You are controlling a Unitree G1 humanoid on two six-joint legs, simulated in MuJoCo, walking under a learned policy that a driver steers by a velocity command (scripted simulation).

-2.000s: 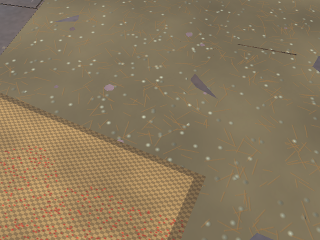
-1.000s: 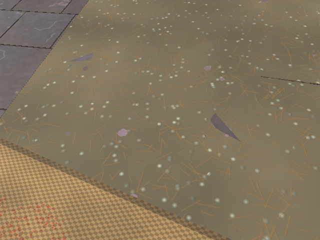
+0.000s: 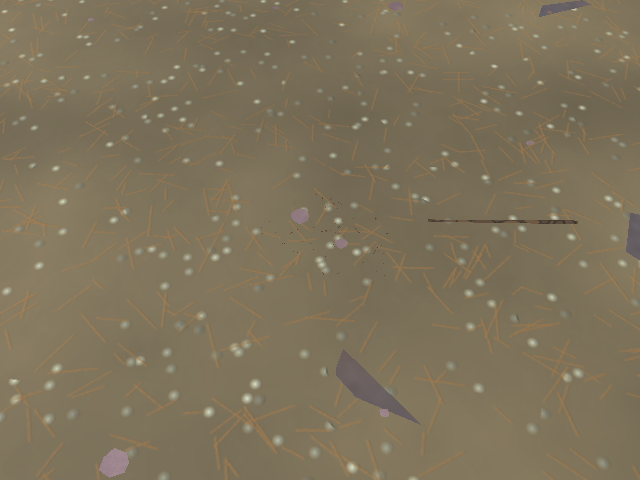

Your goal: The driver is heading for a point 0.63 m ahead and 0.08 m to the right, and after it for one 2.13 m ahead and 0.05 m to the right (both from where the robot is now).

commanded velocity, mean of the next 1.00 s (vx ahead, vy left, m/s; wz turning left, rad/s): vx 0.50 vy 0.00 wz -0.22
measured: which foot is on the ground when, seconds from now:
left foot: down 0.00-0.00, up 0.02-0.54, down 0.56-1.00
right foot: up 0.00-0.00, down 0.02-0.58, up 0.60-1.00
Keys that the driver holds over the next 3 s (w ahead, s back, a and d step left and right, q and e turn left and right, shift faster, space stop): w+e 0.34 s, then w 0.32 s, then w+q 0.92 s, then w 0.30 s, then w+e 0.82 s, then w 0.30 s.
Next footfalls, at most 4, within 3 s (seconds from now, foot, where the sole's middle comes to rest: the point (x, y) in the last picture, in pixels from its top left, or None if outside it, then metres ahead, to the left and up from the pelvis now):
0.02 right None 0.16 -0.06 -0.76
0.56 left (313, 441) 0.52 0.03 -0.76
1.06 right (423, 351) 0.71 -0.22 -0.76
1.60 left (316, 259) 0.98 0.01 -0.76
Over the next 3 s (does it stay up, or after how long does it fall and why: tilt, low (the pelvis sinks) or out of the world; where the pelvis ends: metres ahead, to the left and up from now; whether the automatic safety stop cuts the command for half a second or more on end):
stays up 1.60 0.01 0.03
